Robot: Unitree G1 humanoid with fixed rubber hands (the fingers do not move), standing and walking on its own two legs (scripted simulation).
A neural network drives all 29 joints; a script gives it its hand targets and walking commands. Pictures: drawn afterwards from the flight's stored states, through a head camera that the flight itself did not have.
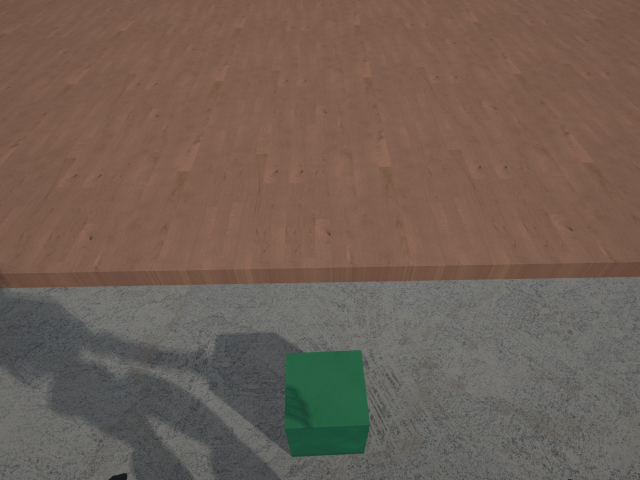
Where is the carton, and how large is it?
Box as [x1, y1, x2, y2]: [285, 350, 369, 456]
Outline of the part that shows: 360,350 286,353 285,432 292,456 363,453 369,421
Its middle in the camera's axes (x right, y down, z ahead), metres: +0.01 +0.46 +1.11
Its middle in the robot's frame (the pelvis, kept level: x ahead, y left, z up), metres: +0.47 +0.03 -0.66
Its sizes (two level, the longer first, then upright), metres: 0.210 0.200 0.250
